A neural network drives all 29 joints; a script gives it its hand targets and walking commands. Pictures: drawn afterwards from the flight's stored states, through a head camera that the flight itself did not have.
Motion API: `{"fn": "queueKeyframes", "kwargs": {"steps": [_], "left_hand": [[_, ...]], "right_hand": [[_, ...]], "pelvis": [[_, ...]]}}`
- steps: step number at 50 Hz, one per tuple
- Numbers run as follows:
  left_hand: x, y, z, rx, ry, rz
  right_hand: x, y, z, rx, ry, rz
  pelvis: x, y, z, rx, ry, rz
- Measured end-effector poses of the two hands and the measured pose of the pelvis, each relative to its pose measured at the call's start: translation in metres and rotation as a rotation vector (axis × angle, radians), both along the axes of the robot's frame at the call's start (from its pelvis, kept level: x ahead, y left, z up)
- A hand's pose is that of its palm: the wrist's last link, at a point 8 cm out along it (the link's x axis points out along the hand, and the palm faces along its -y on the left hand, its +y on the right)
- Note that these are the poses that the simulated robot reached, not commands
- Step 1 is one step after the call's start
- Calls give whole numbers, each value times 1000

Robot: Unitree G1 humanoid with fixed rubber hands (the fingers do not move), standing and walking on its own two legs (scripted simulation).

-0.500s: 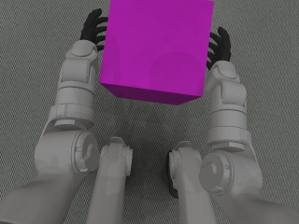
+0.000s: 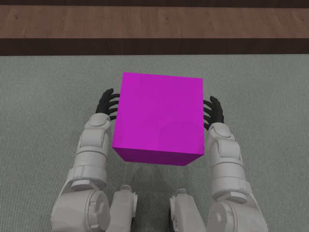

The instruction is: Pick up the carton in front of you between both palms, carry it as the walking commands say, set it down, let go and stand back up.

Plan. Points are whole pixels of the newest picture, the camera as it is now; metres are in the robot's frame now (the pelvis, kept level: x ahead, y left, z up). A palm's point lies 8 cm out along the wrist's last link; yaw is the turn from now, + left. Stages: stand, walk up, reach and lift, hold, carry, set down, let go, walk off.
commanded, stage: reach and lift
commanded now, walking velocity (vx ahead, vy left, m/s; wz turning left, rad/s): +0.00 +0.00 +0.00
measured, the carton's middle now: (158, 125) +0.43 +0.00 -0.11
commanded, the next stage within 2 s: hold in 1.70 s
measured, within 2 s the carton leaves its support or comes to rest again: neither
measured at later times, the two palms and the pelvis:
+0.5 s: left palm (87, 111) +0.36 +0.15 +0.11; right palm (248, 118) +0.37 -0.15 +0.12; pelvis +0.04 -0.01 +0.12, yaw +1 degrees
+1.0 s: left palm (74, 112) +0.34 +0.15 +0.17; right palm (270, 118) +0.34 -0.15 +0.17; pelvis +0.04 -0.01 +0.15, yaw +1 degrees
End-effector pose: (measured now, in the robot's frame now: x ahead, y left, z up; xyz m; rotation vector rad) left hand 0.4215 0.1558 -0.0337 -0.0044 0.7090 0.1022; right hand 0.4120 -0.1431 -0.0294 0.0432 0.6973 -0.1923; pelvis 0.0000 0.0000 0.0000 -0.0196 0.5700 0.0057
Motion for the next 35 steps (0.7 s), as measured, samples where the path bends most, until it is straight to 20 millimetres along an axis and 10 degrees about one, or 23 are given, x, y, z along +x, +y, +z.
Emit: {"fn": "queueKeyframes", "kwargs": {"steps": [35], "left_hand": [[-77, -11, 198, 18, -35, 52]], "right_hand": [[-59, -11, 196, -28, -34, 88]], "pelvis": [[55, -11, 147, 25, -552, 9]]}}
